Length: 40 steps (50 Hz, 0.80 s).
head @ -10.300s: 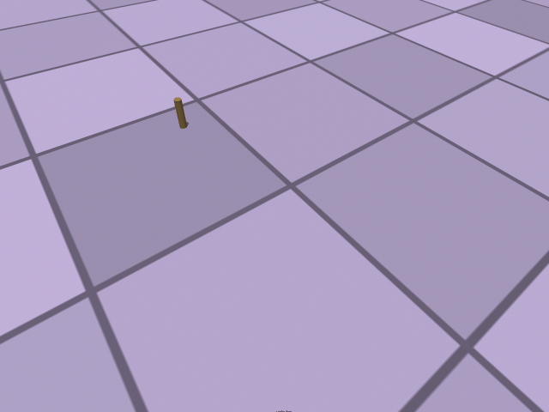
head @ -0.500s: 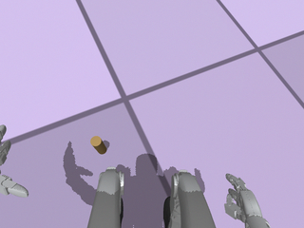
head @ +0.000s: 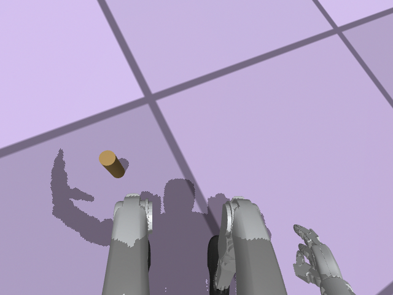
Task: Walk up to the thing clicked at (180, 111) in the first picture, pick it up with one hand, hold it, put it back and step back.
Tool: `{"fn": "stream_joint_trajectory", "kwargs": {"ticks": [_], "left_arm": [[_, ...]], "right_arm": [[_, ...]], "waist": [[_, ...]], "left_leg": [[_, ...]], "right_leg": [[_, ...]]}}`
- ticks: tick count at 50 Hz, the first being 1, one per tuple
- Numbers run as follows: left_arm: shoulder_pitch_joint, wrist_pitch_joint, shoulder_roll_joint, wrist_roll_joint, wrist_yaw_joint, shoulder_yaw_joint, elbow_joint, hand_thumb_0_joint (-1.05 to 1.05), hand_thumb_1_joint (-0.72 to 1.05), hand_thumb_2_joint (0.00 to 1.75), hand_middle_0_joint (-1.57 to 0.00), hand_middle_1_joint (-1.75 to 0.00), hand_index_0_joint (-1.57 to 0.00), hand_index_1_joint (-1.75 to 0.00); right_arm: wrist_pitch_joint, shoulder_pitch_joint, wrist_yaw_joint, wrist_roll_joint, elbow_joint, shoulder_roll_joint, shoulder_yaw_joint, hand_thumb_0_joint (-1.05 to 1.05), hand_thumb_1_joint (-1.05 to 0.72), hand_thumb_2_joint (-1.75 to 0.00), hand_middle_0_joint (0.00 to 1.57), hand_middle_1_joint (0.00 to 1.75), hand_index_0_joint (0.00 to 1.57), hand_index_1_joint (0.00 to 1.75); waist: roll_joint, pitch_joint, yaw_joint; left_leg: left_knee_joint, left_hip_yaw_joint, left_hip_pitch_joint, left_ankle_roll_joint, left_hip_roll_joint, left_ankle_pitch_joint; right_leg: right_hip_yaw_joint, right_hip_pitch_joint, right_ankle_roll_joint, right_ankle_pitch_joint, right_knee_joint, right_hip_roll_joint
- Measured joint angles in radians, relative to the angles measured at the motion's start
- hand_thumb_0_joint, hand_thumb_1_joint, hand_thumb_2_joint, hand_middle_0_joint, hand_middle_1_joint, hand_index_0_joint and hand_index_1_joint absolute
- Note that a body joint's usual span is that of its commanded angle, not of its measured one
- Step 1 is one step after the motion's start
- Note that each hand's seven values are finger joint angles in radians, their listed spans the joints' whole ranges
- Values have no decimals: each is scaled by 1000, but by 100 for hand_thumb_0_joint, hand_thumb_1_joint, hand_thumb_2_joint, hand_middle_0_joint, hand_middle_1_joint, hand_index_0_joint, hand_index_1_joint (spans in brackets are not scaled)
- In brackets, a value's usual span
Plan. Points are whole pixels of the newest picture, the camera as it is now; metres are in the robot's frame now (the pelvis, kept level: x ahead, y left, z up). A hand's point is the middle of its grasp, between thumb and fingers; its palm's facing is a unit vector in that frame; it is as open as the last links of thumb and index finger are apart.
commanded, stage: go down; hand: left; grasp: from the side
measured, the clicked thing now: (113, 165) +0.42 +0.24 -0.37
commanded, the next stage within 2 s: approach in 1.12 s
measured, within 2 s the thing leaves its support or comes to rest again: neither
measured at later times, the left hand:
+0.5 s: hand out of the picture +0.34 +0.41 -0.06, palm faces +0.18 -0.98 -0.13, open 17.5 cm
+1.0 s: hand out of the picture +0.34 +0.42 -0.07, palm faces +0.18 -0.98 -0.11, open 17.5 cm
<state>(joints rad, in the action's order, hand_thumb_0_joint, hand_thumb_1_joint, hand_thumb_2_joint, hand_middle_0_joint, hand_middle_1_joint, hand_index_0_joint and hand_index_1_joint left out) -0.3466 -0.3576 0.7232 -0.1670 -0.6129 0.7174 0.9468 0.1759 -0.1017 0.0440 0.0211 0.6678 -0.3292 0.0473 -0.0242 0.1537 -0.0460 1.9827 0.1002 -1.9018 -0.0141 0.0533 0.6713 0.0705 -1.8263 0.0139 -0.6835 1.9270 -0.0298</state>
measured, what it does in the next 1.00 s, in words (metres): lowers itself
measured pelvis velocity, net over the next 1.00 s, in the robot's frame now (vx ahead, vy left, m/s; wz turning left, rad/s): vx -0.01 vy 0.00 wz -0.03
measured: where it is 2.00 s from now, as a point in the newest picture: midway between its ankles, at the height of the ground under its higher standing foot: (179, 281)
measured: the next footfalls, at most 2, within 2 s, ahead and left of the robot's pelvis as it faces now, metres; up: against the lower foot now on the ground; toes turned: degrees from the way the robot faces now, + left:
none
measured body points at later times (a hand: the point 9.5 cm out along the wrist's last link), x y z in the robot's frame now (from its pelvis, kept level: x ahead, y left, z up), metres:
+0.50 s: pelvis -0.01 +0.00 -0.05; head +0.19 +0.06 +0.35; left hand +0.32 +0.46 -0.05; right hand +0.17 -0.27 -0.15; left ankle +0.07 +0.13 -0.43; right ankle +0.08 -0.13 -0.43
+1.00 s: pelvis -0.01 +0.00 -0.07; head +0.19 +0.07 +0.32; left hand +0.33 +0.47 -0.06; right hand +0.16 -0.27 -0.17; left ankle +0.07 +0.13 -0.43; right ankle +0.08 -0.13 -0.43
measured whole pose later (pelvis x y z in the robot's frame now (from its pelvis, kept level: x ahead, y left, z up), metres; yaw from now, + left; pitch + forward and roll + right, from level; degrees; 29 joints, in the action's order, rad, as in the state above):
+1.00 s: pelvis -0.01 +0.00 -0.07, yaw -1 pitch +32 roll -7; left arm -0.48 -0.37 0.86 -0.20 -0.74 0.82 1.02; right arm 0.18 -0.09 0.04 0.04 0.67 -0.36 0.09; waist -0.04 0.11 -0.06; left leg 2.22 0.13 -2.11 -0.01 0.04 0.68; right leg 0.07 -2.02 0.02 -0.70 2.15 -0.03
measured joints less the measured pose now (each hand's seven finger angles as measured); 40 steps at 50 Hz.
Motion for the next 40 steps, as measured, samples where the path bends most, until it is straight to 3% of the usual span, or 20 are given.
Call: {"fn": "stream_joint_trajectory", "kwargs": {"ticks": [40], "left_arm": [[-117, 1, 116, -37, -109, 88, 58, -2, -55, 8, -5, -6, -3, -8]], "right_arm": [[9, 11, -4, 13, 7, -25, 39, 1, -93, -90, 20, 30, 21, 30]], "waist": [[-6, -37, -14]], "left_leg": [[204, 25, -185, -1, -9, 12]], "right_leg": [[4, -175, 3, -15, 197, 3]]}}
